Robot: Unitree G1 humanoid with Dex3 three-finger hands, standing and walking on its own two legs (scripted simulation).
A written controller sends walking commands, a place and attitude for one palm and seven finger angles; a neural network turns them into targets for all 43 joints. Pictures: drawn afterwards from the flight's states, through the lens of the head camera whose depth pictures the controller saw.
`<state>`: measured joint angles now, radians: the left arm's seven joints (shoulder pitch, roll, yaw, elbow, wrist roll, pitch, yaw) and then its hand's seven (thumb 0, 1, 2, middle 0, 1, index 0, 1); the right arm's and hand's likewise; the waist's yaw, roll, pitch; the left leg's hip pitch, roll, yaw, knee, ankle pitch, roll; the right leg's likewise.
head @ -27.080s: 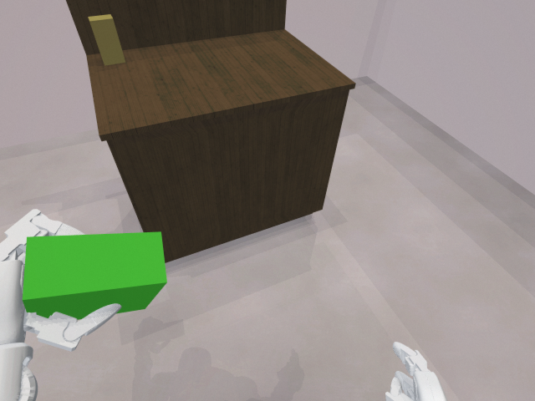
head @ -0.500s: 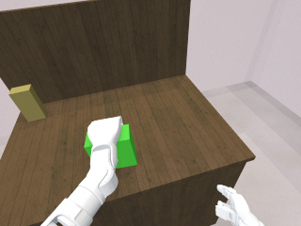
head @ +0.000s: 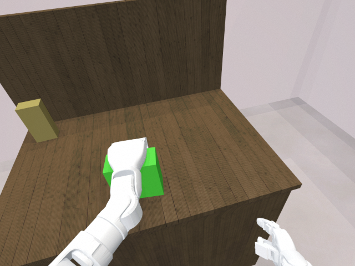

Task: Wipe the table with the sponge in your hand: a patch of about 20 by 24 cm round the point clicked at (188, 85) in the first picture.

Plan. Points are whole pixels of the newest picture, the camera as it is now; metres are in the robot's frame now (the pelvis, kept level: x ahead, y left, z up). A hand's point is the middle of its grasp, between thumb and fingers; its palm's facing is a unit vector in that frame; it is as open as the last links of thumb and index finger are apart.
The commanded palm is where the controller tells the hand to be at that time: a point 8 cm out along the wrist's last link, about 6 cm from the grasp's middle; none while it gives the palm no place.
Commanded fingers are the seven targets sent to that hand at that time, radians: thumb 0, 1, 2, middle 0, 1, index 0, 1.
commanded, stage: slide back across to the middle lane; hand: left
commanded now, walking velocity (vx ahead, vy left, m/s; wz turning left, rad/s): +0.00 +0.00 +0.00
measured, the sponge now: (137, 180) +0.33 +0.16 +0.02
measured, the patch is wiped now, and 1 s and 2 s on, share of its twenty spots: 0.95 0.95 0.95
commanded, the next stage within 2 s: wipe forward along the middle lane in 0.74 s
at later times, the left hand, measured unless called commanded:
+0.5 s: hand (125, 171) +0.31 +0.17 +0.08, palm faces +0.06 -0.14 -0.99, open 10.3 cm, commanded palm +0.26 +0.18 +0.13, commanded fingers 0.00 0.10 1.30 -1.20 -1.60 -1.20 -1.60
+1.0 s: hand (106, 176) +0.29 +0.21 +0.08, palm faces -0.01 -0.10 -0.99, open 10.3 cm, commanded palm +0.27 +0.22 +0.12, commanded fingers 0.00 0.10 1.30 -1.20 -1.60 -1.20 -1.60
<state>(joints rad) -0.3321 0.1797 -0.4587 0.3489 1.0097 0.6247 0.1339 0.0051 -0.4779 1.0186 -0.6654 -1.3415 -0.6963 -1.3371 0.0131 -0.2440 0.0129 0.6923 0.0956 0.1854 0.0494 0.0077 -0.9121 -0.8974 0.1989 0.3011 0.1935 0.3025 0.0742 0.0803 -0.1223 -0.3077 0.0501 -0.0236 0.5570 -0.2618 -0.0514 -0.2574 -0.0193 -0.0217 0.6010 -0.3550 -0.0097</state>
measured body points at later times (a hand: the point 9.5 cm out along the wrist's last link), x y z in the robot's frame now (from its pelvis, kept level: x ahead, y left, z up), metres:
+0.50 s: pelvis +0.00 +0.00 +0.00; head -0.04 -0.04 +0.45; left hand +0.30 +0.17 +0.13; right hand +0.23 -0.22 -0.07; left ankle +0.02 +0.16 -0.73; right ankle -0.02 -0.11 -0.73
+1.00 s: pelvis +0.00 -0.01 +0.00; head -0.04 -0.05 +0.45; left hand +0.29 +0.21 +0.13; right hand +0.23 -0.23 -0.08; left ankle +0.02 +0.16 -0.73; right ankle -0.02 -0.11 -0.73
